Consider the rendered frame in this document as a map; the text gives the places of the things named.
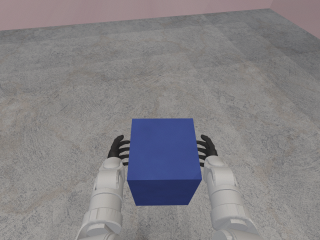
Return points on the right robot hand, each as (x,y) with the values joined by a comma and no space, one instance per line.
(209,151)

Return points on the left robot hand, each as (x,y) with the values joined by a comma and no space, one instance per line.
(115,151)

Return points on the carton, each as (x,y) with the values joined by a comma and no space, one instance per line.
(163,164)

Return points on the left robot forearm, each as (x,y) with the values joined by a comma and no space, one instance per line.
(104,212)

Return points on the right robot forearm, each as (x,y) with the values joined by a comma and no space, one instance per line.
(227,206)

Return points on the robot right upper arm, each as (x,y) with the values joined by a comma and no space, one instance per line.
(227,233)

